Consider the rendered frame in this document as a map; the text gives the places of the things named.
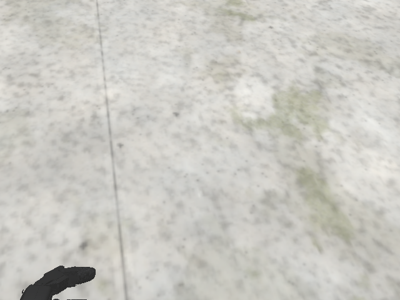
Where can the robot left hand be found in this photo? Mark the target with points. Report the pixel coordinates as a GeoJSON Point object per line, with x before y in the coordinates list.
{"type": "Point", "coordinates": [57, 280]}

